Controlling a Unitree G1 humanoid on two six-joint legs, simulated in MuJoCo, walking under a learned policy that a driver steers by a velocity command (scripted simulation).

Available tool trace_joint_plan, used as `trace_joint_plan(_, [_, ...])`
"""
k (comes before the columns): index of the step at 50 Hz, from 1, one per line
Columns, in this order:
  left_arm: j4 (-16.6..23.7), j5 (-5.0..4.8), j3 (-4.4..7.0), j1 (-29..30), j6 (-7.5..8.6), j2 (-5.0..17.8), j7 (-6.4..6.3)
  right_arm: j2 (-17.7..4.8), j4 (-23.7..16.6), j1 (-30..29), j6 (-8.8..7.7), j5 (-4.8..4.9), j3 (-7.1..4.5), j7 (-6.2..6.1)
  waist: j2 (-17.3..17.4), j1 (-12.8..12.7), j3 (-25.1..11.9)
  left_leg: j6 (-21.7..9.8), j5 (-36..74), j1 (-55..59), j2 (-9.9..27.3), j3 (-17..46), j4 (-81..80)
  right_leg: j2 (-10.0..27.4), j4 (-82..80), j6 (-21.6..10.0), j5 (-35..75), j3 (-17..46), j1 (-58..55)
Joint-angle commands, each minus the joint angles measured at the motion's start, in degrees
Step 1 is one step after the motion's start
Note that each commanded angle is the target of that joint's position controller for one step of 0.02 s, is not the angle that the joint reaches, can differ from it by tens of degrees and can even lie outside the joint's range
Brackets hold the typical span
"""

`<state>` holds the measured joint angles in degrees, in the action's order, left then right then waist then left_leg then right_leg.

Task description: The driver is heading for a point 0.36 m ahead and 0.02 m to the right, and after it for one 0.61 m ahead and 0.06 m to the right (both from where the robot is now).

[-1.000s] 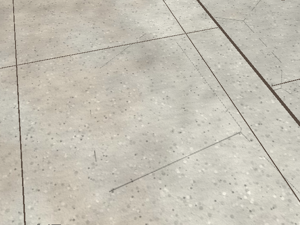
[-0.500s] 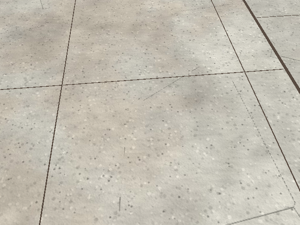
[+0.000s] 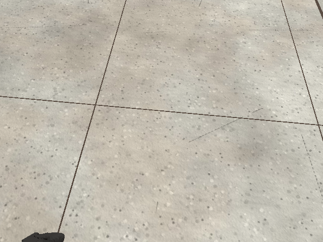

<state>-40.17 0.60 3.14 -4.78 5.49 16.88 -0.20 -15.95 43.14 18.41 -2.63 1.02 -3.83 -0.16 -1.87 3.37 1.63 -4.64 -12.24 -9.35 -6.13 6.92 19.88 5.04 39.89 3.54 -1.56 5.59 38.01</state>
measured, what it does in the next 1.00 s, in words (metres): walks ahead: right foot, then left foot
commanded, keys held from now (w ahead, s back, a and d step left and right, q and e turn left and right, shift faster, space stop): w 0.18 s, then no key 0.82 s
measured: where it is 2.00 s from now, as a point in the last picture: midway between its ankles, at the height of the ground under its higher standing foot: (155, 239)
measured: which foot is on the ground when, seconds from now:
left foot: down 0.00-0.18, up 0.20-0.54, down 0.56-1.00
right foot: up 0.00-0.14, down 0.16-1.00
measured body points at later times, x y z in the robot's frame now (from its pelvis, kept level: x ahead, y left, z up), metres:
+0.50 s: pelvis +0.24 -0.05 +0.00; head +0.27 -0.05 +0.45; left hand +0.28 +0.22 -0.13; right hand +0.44 -0.28 -0.11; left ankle +0.32 +0.11 -0.72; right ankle +0.24 -0.15 -0.75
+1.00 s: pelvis +0.30 -0.01 -0.01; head +0.31 -0.01 +0.44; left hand +0.34 +0.26 -0.15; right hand +0.47 -0.25 -0.13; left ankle +0.33 +0.10 -0.75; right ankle +0.24 -0.15 -0.75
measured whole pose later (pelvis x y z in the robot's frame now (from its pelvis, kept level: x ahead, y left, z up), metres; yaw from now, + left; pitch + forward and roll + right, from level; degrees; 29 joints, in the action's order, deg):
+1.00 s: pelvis +0.30 -0.01 -0.01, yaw +6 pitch -1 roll +0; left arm -55.5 0.4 1.6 -11.2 -1.2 14.9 -1.5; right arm -12.9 47.4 6.6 0.0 -0.3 -3.0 -0.4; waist 0.2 -1.2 1.9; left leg -1.6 -13.1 -17.7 -1.5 0.7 31.5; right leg 0.9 28.1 1.1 -22.0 -0.4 5.4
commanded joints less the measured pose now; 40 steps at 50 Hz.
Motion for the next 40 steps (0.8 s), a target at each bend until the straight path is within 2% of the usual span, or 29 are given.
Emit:
trace_joint_plan(1, [4.67, -0.83, 0.51, 5.43, 1.14, 3.22, 0.72, -9.91, -2.95, 0.86, -0.38, 0.45, -2.64, -0.78, 6.93, 0.71, -1.78, -7.90, 8.06, -5.30, 11.83, 8.73, -5.30, -4.02, -7.65, 0.28, 7.60, -2.84, -9.60])
trace_joint_plan(3, [4.82, -0.94, 0.85, 5.73, 1.63, 4.45, 1.37, -8.93, -2.16, 2.43, -0.22, 0.45, -2.36, -0.86, 7.31, 0.90, -1.90, -7.28, 6.43, -0.91, 13.87, 11.31, -2.43, -3.66, -10.37, -0.91, 6.48, -1.77, -9.73])
trace_joint_plan(5, [4.78, -0.82, 1.29, 4.45, 2.08, 5.53, 1.75, -8.89, -1.77, 2.67, -0.08, 0.05, -2.38, -0.88, 8.45, -0.11, -1.61, -6.44, 8.44, 2.51, 15.82, 13.72, 0.52, -3.48, -11.50, -2.83, 1.81, -1.89, -10.82])
trace_joint_plan(6, [4.30, -0.75, 1.57, 2.30, 2.28, 5.91, 1.71, -8.85, -1.79, 2.18, 0.09, -0.08, -2.39, -0.82, 9.05, -1.52, -1.83, -5.81, 11.33, 3.26, 15.77, 13.96, 2.56, -3.88, -12.84, -4.03, -0.14, -2.92, -13.55])
trace_joint_plan(7, [3.04, -0.36, 2.28, -2.18, 2.48, 7.01, 1.42, -7.82, -2.02, 1.87, 0.14, -0.23, -2.01, -0.68, 8.65, -3.81, -4.01, -4.67, 17.30, 3.24, 13.50, 12.85, 7.38, -4.58, -14.66, -5.69, -0.70, -4.17, -20.18])
trace_joint_plan(8, [2.18, 0.44, 3.00, -9.29, 2.72, 9.27, 1.09, -5.51, -2.77, 1.68, 0.00, -0.73, -1.01, -0.45, 5.94, -7.15, -10.63, -2.85, 16.39, -0.49, 10.48, 9.80, 19.10, 1.02, -12.87, -9.00, -0.02, 0.78, -32.35])
trace_joint_plan(9, [0.73, 1.05, 4.44, -16.82, 2.41, 14.64, 0.99, -2.13, -3.22, 9.17, -0.65, -0.17, 0.13, -0.46, -7.14, -6.49, -19.84, 1.48, 1.12, -17.78, 2.77, 3.17, 39.21, 13.05, -13.25, -17.84, -4.78, 20.90, -53.82])
trace_joint_plan(10, [-1.65, -0.36, 4.38, -20.10, 1.70, 12.98, 1.65, -3.42, -2.83, 10.57, -1.10, 0.61, 0.26, -0.57, -16.63, -6.94, -20.29, 3.45, -21.31, -30.15, 0.55, 2.31, 50.44, 18.71, -21.55, -21.89, -14.78, 38.90, -57.45])
trace_joint_plan(11, [-0.65, -0.94, 3.01, -16.59, 1.56, 8.64, 1.63, -8.53, -3.15, 4.92, -1.15, 0.88, -0.99, -0.69, -8.25, -7.97, -11.66, 3.55, -19.11, -34.17, 3.19, 4.61, 54.89, 17.04, -22.45, -19.56, -14.98, 34.04, -50.79])
trace_joint_plan(12, [0.32, -0.22, 2.15, -12.27, 1.11, 6.71, 1.52, -9.05, -4.19, -0.33, -0.85, 0.28, -1.16, -0.87, -2.94, -7.40, -6.88, 3.96, -15.54, -32.76, 5.23, 2.48, 55.09, 14.93, -21.69, -17.75, -4.22, 24.61, -43.08])
trace_joint_plan(13, [0.42, 0.14, 1.40, -9.20, 0.89, 5.22, 1.68, -8.38, -4.95, -2.55, -0.59, -0.67, -1.17, -0.90, -0.84, -5.74, -3.75, 4.60, -13.65, -30.68, 6.76, 0.81, 52.32, 12.75, -21.67, -17.44, 9.27, 17.82, -36.09])
trace_joint_plan(14, [0.22, 0.27, 0.87, -7.48, 0.96, 3.89, 1.73, -7.70, -5.05, -2.53, -0.23, -1.29, -1.37, -0.87, -1.34, -3.97, -3.55, 4.94, -12.43, -27.43, 8.90, 0.18, 48.24, 10.74, -21.64, -16.57, 18.53, 12.87, -32.31])
trace_joint_plan(16, [-0.84, 0.46, 0.41, -6.19, 1.07, 3.02, 1.82, -4.36, -4.16, -0.37, 0.50, -1.00, -0.75, -0.84, -3.77, -2.16, -4.40, 5.95, -10.34, -21.67, 9.25, -1.84, 40.94, 7.24, -22.54, -15.70, 28.99, 5.94, -28.41])
trace_joint_plan(19, [-2.48, 0.13, 1.04, -5.24, 0.39, 5.73, 1.06, -1.68, -4.40, -1.79, 1.00, -1.22, 0.31, -0.98, -4.55, -1.73, -6.98, 7.11, -3.33, -16.08, 9.05, -3.76, 28.24, 6.15, -22.98, -16.20, 35.77, 0.47, -27.03])
trace_joint_plan(21, [-3.53, -0.32, 1.34, -5.99, -0.50, 6.88, 0.65, -1.96, -4.38, -3.97, 1.15, -1.10, 0.38, -0.87, -4.61, -2.82, -8.32, 7.20, 3.33, -12.53, 8.29, -4.73, 22.10, 5.64, -23.23, -15.58, 33.78, -1.30, -27.27])
trace_joint_plan(24, [-5.34, -0.73, 1.19, -7.65, -1.51, 6.96, 0.51, -3.15, -5.12, -7.74, 1.45, -1.08, -0.02, -0.69, -3.97, -4.31, -7.43, 6.51, 6.29, -10.94, 7.77, -4.66, 16.52, 6.25, -22.46, -15.09, 26.55, -0.68, -28.80])
trace_joint_plan(27, [-6.35, -1.50, 0.79, -6.40, -2.22, 6.31, 0.42, -3.42, -5.18, -8.38, 1.27, -1.55, -0.42, -0.54, -3.18, -2.98, -5.77, 4.17, 10.26, -5.76, 6.95, -5.57, 6.76, 5.68, -19.17, -13.10, 16.28, 0.52, -28.19])
trace_joint_plan(28, [-7.11, -1.42, 0.36, -7.95, -2.18, 5.13, 0.45, -4.47, -5.13, -8.16, 1.13, -2.01, -0.72, -0.71, -1.66, -2.84, -5.60, 2.90, 17.10, -1.84, 8.04, -4.03, 2.41, 3.91, -17.42, -10.85, 11.27, 0.52, -27.13])
trace_joint_plan(29, [-7.11, -0.08, -0.26, -9.40, -1.78, 3.44, 0.46, -7.36, -5.49, -7.35, 1.08, -2.48, -1.28, -1.21, 2.32, -3.70, -8.05, 1.06, 33.88, 4.69, 13.54, 1.17, 4.05, 1.07, -13.91, -8.00, 4.09, -1.23, -24.53])
trace_joint_plan(30, [-8.40, 0.75, -0.77, -16.28, -1.44, 1.53, 0.67, -8.50, -5.65, -8.54, 1.66, -2.53, -1.39, -1.63, 9.13, -7.77, -11.24, -3.98, 40.74, 11.73, 18.55, 5.53, 7.92, -2.46, -12.84, -5.18, -10.94, -3.64, -19.37])
trace_joint_plan(31, [-8.79, 0.75, -1.30, -15.02, -1.84, 1.08, 0.42, -4.20, -5.57, -9.62, 2.18, -1.94, -0.48, -1.38, 9.96, -6.32, -12.10, -5.62, 34.13, 9.86, 18.42, 5.94, 8.14, -2.49, -13.55, -3.56, -16.36, -4.38, -20.67])
trace_joint_plan(32, [-8.35, 0.50, -1.13, -12.26, -2.62, 2.39, 0.28, -2.78, -5.61, -11.38, 2.45, -1.47, -0.18, -0.88, 8.77, -5.76, -9.61, -4.19, 26.15, 6.56, 15.73, 4.70, 7.89, -2.67, -15.02, -3.01, -15.16, -4.59, -21.36])
trace_joint_plan(34, [-8.68, 0.19, -0.66, -9.99, -4.11, 4.42, -0.16, -3.64, -5.79, -12.61, 2.43, -1.52, -0.35, -0.21, 6.22, -4.67, -5.78, -1.51, 21.59, 2.87, 12.22, 1.92, 8.50, -3.13, -15.04, -3.26, -11.99, -4.89, -21.04])
trace_joint_plan(36, [-9.02, 0.21, -0.62, -10.38, -4.94, 4.70, -0.41, -4.48, -4.89, -12.12, 1.83, -1.51, -0.64, 0.06, 5.87, -4.97, -5.62, -0.97, 24.45, 1.69, 11.70, 1.35, 9.04, -2.62, -14.98, -3.38, -8.81, -4.46, -23.29])
trace_joint_plan(40, [-10.44, -0.13, -0.59, -9.82, -5.31, 4.44, -0.86, -3.90, -3.25, -12.07, 1.40, -1.43, -0.62, -0.03, 4.30, -4.72, -7.25, -1.26, 30.87, 3.14, 11.42, 0.74, 10.66, -2.08, -14.23, -3.19, -3.98, -4.21, -26.09])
